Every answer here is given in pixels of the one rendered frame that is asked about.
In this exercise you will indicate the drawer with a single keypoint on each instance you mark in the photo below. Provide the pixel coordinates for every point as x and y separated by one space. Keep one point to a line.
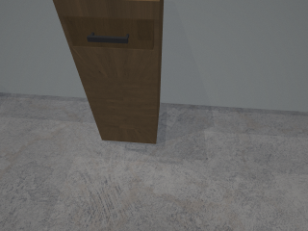
141 31

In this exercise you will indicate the cabinet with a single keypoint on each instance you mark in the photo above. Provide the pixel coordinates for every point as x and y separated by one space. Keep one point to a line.
122 85

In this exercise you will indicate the handle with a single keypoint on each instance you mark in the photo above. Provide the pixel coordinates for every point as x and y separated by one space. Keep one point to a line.
107 39

